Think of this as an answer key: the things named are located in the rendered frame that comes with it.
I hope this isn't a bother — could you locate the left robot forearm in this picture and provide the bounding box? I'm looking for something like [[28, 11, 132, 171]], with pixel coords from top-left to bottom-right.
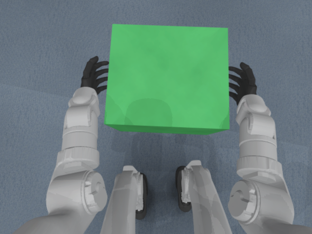
[[46, 87, 100, 209]]

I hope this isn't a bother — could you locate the robot right hand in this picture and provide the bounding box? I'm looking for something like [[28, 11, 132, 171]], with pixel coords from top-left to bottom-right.
[[229, 62, 257, 106]]

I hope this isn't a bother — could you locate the robot right foot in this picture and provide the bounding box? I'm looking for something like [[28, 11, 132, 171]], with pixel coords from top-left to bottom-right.
[[175, 166, 192, 212]]

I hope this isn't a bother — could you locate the left robot upper arm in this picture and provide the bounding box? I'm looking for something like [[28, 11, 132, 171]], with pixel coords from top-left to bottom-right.
[[12, 170, 108, 234]]

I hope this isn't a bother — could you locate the right robot forearm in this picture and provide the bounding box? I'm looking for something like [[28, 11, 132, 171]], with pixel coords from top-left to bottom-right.
[[235, 94, 290, 196]]

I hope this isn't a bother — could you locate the robot left hand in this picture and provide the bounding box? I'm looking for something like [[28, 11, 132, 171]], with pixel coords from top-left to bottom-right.
[[81, 56, 109, 95]]

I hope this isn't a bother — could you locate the carton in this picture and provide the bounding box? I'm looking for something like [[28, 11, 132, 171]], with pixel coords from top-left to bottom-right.
[[104, 24, 230, 135]]

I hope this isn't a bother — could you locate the right robot upper arm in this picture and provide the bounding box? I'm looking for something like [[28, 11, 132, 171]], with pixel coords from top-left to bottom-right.
[[228, 179, 312, 234]]

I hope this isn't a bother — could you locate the robot left foot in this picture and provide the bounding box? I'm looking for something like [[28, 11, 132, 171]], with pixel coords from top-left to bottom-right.
[[136, 173, 148, 220]]

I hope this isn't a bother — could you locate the robot foot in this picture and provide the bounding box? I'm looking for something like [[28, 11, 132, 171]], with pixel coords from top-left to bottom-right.
[[136, 173, 148, 220], [175, 166, 192, 212]]

